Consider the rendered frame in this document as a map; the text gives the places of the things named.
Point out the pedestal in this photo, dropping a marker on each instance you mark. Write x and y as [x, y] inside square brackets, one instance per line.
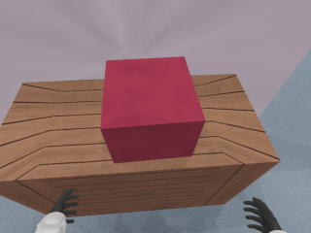
[50, 141]

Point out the right robot hand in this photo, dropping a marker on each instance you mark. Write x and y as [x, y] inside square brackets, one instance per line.
[265, 216]

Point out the carton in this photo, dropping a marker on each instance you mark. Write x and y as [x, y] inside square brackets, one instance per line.
[150, 109]

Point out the left robot hand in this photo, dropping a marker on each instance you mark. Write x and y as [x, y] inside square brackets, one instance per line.
[61, 204]

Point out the robot left forearm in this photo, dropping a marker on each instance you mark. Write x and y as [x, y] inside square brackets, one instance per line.
[52, 223]

